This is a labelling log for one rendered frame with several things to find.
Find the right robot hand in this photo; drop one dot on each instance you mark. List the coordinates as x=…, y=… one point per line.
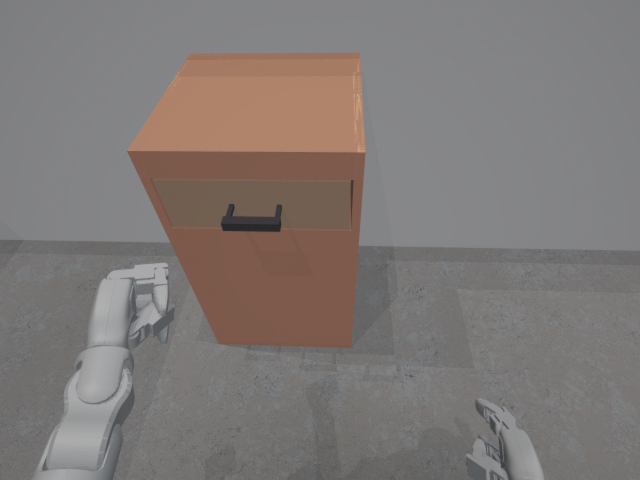
x=512, y=458

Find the drawer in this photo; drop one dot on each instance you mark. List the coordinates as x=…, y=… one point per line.
x=306, y=204

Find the cabinet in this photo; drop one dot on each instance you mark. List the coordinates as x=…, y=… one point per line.
x=292, y=116

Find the left robot hand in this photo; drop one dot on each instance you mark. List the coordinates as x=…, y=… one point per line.
x=114, y=307

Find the handle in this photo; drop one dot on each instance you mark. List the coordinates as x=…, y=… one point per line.
x=246, y=223

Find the left robot forearm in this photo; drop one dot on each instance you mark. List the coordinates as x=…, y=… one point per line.
x=86, y=443

